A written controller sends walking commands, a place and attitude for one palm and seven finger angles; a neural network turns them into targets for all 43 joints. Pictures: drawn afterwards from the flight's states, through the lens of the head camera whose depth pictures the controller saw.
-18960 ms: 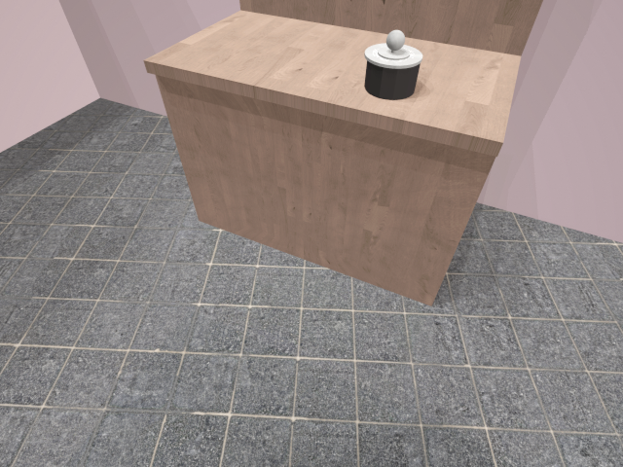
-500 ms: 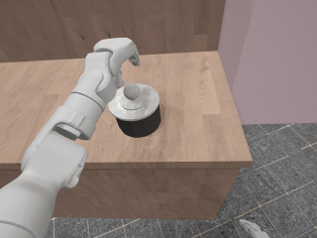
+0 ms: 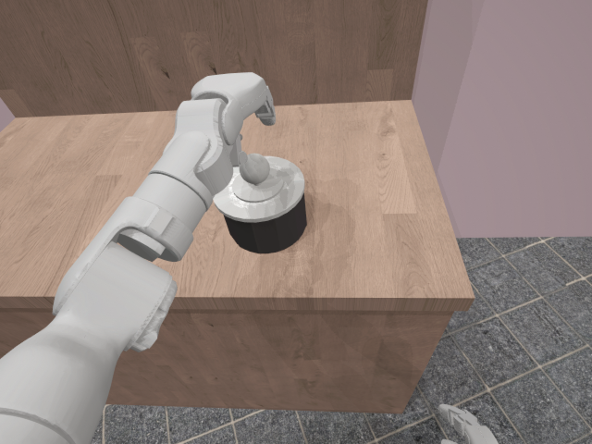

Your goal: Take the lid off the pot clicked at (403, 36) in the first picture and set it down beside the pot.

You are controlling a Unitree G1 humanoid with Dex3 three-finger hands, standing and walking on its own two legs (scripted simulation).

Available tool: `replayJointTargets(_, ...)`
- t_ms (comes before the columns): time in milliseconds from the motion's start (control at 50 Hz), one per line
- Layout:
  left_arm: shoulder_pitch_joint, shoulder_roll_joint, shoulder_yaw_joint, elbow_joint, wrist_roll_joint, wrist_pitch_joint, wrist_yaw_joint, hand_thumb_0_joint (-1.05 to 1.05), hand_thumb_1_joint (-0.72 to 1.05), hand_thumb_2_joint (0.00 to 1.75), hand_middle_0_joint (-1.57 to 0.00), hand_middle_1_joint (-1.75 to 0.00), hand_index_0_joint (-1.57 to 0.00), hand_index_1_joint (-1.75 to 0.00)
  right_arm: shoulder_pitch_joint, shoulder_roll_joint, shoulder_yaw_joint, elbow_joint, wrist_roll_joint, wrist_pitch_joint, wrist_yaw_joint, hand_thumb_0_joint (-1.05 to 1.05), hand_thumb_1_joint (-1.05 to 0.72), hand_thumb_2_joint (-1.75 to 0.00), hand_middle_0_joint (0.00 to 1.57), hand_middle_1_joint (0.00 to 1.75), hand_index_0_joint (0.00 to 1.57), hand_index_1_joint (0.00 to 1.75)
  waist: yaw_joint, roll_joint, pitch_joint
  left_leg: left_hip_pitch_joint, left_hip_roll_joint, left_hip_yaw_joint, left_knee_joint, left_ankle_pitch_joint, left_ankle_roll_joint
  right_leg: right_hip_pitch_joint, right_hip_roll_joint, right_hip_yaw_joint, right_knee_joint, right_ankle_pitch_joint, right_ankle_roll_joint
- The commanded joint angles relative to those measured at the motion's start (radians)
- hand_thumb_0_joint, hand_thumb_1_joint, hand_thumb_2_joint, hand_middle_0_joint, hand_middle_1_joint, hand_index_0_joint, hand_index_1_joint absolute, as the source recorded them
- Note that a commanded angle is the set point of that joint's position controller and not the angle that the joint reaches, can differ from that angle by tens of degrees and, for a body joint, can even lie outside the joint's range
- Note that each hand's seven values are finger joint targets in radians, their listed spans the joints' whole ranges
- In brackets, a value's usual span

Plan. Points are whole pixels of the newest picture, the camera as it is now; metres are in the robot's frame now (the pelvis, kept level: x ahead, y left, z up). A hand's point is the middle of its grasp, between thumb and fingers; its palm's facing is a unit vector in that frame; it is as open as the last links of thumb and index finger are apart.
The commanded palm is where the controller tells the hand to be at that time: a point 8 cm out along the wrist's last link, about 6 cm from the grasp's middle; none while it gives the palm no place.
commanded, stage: lower the open fingers around the knob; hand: left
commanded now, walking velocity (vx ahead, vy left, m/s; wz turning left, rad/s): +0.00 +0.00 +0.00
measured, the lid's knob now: (254, 168) +0.50 +0.07 +0.11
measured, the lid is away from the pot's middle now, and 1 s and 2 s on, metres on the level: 0.00 0.01 0.00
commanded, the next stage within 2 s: close the fingers and squeeze the knob in 1.22 s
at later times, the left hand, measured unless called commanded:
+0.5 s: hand (245, 159) +0.46 +0.07 +0.17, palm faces -0.28 -0.02 -0.96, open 10.3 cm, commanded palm +0.45 +0.08 +0.22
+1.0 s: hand (252, 172) +0.47 +0.07 +0.13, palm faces -0.32 -0.01 -0.95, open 10.3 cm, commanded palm +0.46 +0.07 +0.20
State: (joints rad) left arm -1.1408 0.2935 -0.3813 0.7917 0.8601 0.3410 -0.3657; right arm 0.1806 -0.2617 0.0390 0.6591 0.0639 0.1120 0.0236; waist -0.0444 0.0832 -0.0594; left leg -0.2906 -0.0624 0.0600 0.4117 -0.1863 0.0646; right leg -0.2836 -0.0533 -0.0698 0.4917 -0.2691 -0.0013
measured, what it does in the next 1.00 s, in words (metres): stands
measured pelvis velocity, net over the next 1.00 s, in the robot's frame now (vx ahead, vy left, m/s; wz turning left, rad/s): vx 0.01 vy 0.00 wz -0.01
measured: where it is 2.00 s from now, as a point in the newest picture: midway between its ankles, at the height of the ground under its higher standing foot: outside the picture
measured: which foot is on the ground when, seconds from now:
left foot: down 0.00-1.00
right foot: down 0.00-1.00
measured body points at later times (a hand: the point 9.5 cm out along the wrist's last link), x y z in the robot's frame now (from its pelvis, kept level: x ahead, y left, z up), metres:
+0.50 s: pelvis +0.01 -0.01 +0.00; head +0.02 -0.05 +0.45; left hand +0.47 +0.07 +0.22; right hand +0.11 -0.26 -0.13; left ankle +0.01 +0.08 -0.74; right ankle -0.01 -0.12 -0.74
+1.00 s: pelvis +0.01 +0.00 +0.00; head +0.04 -0.04 +0.45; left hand +0.49 +0.07 +0.18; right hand +0.11 -0.26 -0.14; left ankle +0.01 +0.08 -0.74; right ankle -0.01 -0.12 -0.74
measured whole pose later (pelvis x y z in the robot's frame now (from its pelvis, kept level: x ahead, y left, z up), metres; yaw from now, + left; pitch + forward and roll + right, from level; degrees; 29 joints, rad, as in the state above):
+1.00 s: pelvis +0.01 +0.00 +0.00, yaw -1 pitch +6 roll +1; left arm -1.05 0.27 -0.38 0.89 0.87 0.29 -0.30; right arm 0.23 -0.27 0.01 0.69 0.06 0.11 0.00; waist -0.07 0.08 -0.05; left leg -0.32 -0.05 0.06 0.42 -0.21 0.06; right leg -0.30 -0.04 -0.06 0.48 -0.28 0.00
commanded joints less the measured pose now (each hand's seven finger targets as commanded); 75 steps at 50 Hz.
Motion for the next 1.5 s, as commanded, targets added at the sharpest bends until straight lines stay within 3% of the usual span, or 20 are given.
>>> replayJointTargets(0,-0.559,0.178,0.083,-0.135,0.026,-0.006,0.032,0.00,-0.37,1.56,-0.84,-0.08,-0.84,-0.08,-0.069,-0.110,-0.035,-0.132,0.006,-0.040,-0.016,0.00,-0.90,-0.90,0.20,0.30,0.20,0.30,-0.012,-0.169,-0.328,0.192,0.006,-0.095,-0.023,0.160,0.005,0.044,0.047,0.029,-0.056,0.255,-0.039)
replayJointTargets(60,-0.533,0.206,0.106,-0.079,0.027,-0.007,0.031,0.00,-0.37,1.56,-0.84,-0.08,-0.84,-0.08,-0.054,-0.115,-0.036,-0.125,0.004,-0.042,-0.022,0.00,-0.90,-0.90,0.20,0.30,0.20,0.30,-0.014,-0.176,-0.310,0.177,0.004,-0.090,-0.025,0.140,0.010,0.049,0.048,0.034,-0.066,0.251,-0.036)
replayJointTargets(120,-0.588,0.195,0.098,-0.197,0.013,-0.032,0.030,0.00,-0.37,1.56,-0.84,-0.08,-0.84,-0.08,-0.047,-0.112,-0.047,-0.140,0.000,-0.063,-0.020,0.00,-0.90,-0.90,0.20,0.30,0.20,0.30,-0.015,-0.148,-0.398,0.233,0.003,-0.102,-0.008,0.215,0.014,0.076,0.043,0.040,-0.056,0.314,-0.040)
replayJointTargets(180,-0.516,0.199,0.111,-0.089,0.027,-0.010,0.031,0.00,-0.37,1.56,-0.84,-0.08,-0.84,-0.08,-0.021,-0.120,-0.047,-0.113,0.001,-0.056,-0.017,0.00,-0.90,-0.90,0.20,0.30,0.20,0.30,-0.014,-0.177,-0.333,0.201,0.004,-0.095,-0.016,0.197,0.013,0.059,0.052,0.031,-0.061,0.306,-0.038)
replayJointTargets(220,-0.507,0.234,0.147,-0.126,0.012,-0.023,0.033,0.00,-0.37,1.56,-0.84,-0.08,-0.84,-0.08,-0.028,-0.129,-0.051,-0.120,-0.003,-0.060,-0.019,0.00,-0.90,-0.90,0.20,0.30,0.20,0.30,-0.006,-0.176,-0.360,0.196,0.002,-0.091,-0.012,0.217,0.017,0.095,0.043,0.042,-0.062,0.343,-0.038)
replayJointTargets(240,-0.523,0.204,0.111,-0.150,0.020,-0.026,0.032,0.00,-0.37,1.56,-0.84,-0.08,-0.84,-0.08,-0.036,-0.120,-0.049,-0.127,-0.001,-0.063,-0.016,0.00,-0.90,-0.90,0.20,0.30,0.20,0.30,-0.009,-0.165,-0.377,0.210,0.000,-0.090,-0.014,0.222,0.017,0.096,0.046,0.040,-0.058,0.350,-0.036)
replayJointTargets(340,-0.450,0.240,0.147,-0.114,0.022,-0.018,0.035,0.00,-0.37,1.56,-0.84,-0.08,-0.84,-0.08,-0.034,-0.130,-0.051,-0.120,-0.001,-0.055,-0.016,0.00,-0.90,-0.90,0.20,0.30,0.20,0.30,-0.003,-0.192,-0.342,0.178,0.000,-0.076,-0.014,0.214,0.021,0.112,0.046,0.046,-0.066,0.373,-0.032)
replayJointTargets(420,-0.484,0.168,0.081,-0.219,0.014,-0.033,0.033,0.00,-0.37,1.56,-0.84,-0.08,-0.84,-0.08,-0.046,-0.118,-0.058,-0.136,0.004,-0.063,-0.011,0.00,-0.90,-0.90,0.20,0.30,0.20,0.30,-0.015,-0.146,-0.377,0.232,0.001,-0.090,0.007,0.274,0.023,0.090,0.046,0.041,-0.058,0.397,-0.039)
replayJointTargets(600,-0.447,0.213,0.119,-0.080,0.031,-0.018,0.059,0.00,-0.37,1.56,-0.84,-0.08,-0.84,-0.08,-0.032,-0.122,-0.048,-0.099,0.004,-0.043,-0.026,0.00,-0.90,-0.90,0.20,0.30,0.20,0.30,-0.021,-0.178,-0.324,0.188,0.002,-0.078,-0.005,0.192,0.020,0.068,0.051,0.041,-0.065,0.341,-0.033)
replayJointTargets(700,-0.462,0.176,0.093,-0.096,0.024,-0.040,0.064,0.00,-0.37,1.56,-0.84,-0.08,-0.84,-0.08,-0.024,-0.119,-0.051,-0.102,0.000,-0.048,-0.030,0.00,-0.90,-0.90,0.20,0.30,0.20,0.30,-0.029,-0.157,-0.371,0.221,0.003,-0.082,0.010,0.241,0.020,0.067,0.051,0.041,-0.054,0.382,-0.034)
replayJointTargets(780,-0.438,0.123,0.061,-0.037,0.023,-0.037,0.067,0.00,-0.37,1.56,-0.84,-0.08,-0.84,-0.08,-0.012,-0.120,-0.053,-0.093,0.001,-0.033,-0.027,0.00,-0.90,-0.90,0.20,0.30,0.20,0.30,-0.042,-0.164,-0.320,0.201,0.006,-0.080,0.010,0.225,0.017,0.026,0.055,0.031,-0.059,0.358,-0.034)
replayJointTargets(860,-0.472,0.165,0.097,-0.094,0.028,-0.061,0.086,0.00,-0.37,1.56,-0.84,-0.08,-0.84,-0.08,0.000,-0.121,-0.056,-0.097,-0.004,-0.037,-0.029,0.00,-0.90,-0.90,0.20,0.30,0.20,0.30,-0.035,-0.134,-0.401,0.243,0.011,-0.089,0.021,0.291,0.018,0.049,0.054,0.037,-0.046,0.394,-0.037)
replayJointTargets(980,-0.481,0.172,0.116,-0.108,0.028,-0.059,0.126,0.00,-0.37,1.56,-0.84,-0.08,-0.84,-0.08,0.015,-0.119,-0.062,-0.087,-0.005,-0.046,-0.018,0.00,-0.90,-0.90,0.20,0.30,0.20,0.30,-0.025,-0.117,-0.429,0.265,0.019,-0.100,0.023,0.345,0.014,0.048,0.059,0.032,-0.038,0.408,-0.039)
replayJointTargets(1100,-0.408,0.166,0.118,-0.079,0.037,-0.016,0.125,0.00,-0.37,1.56,-0.84,-0.08,-0.84,-0.08,-0.001,-0.124,-0.064,-0.090,-0.002,-0.029,-0.006,0.00,-0.90,-0.90,0.20,0.30,0.20,0.30,-0.016,-0.170,-0.401,0.219,0.021,-0.085,0.020,0.357,0.016,0.078,0.058,0.031,-0.037,0.447,-0.035)
replayJointTargets(1140,-0.401,0.124,0.079,-0.124,0.025,-0.017,0.110,0.00,-0.37,1.56,-0.84,-0.08,-0.84,-0.08,-0.017,-0.120,-0.066,-0.106,0.000,-0.032,-0.001,0.00,-0.90,-0.90,0.20,0.30,0.20,0.30,-0.022,-0.148,-0.413,0.243,0.018,-0.090,0.030,0.386,0.019,0.070,0.057,0.032,-0.039,0.453,-0.035)
replayJointTargets(1300,-0.415,0.139,0.079,-0.112,0.028,-0.010,0.098,0.00,-0.37,1.56,-0.84,-0.08,-0.84,-0.08,-0.022,-0.117,-0.058,-0.096,0.003,-0.027,-0.009,0.00,-0.90,-0.90,0.20,0.30,0.20,0.30,-0.025,-0.159,-0.360,0.220,0.013,-0.086,0.017,0.295,0.017,0.054,0.060,0.028,-0.047,0.402,-0.036)
replayJointTargets(1320,-0.408,0.169,0.117,-0.121,0.020,-0.015,0.100,0.00,-0.20,1.14,-0.67,-0.32,-0.67,-0.32,-0.020,-0.121,-0.058,-0.100,0.000,-0.027,-0.011,0.00,-0.90,-0.90,0.20,0.30,0.20,0.30,-0.016,-0.174,-0.371,0.210,0.013,-0.086,0.015,0.301,0.019,0.076,0.056,0.031,-0.050,0.412,-0.038)
replayJointTargets(1380,-0.457,0.105,0.048,-0.084,0.025,-0.006,0.095,0.00,-0.17,1.14,-0.64,-0.46,-0.64,-0.46,-0.029,-0.115,-0.053,-0.093,0.007,-0.022,-0.018,0.00,-0.90,-0.90,0.20,0.30,0.20,0.30,-0.037,-0.171,-0.319,0.195,0.011,-0.079,0.001,0.209,0.015,0.028,0.058,0.026,-0.057,0.341,-0.034)
replayJointTargets(1420,-0.486,0.143,0.084,-0.151,0.011,-0.028,0.097,0.00,-0.15,1.14,-0.62,-0.52,-0.62,-0.52,-0.036,-0.113,-0.054,-0.111,0.001,-0.037,-0.023,0.00,-0.90,-0.90,0.20,0.30,0.20,0.30,-0.028,-0.146,-0.390,0.231,0.008,-0.088,0.013,0.246,0.019,0.059,0.054,0.037,-0.054,0.367,-0.038)
replayJointTargets(1480,-0.460,0.157,0.086,-0.067,0.034,-0.021,0.100,0.00,-0.12,1.14,-0.61,-0.60,-0.61,-0.60,-0.028,-0.113,-0.048,-0.094,0.002,-0.031,-0.029,0.00,-0.90,-0.90,0.20,0.30,0.20,0.30,-0.029,-0.161,-0.348,0.197,0.007,-0.081,0.002,0.206,0.016,0.053,0.054,0.037,-0.058,0.345,-0.036)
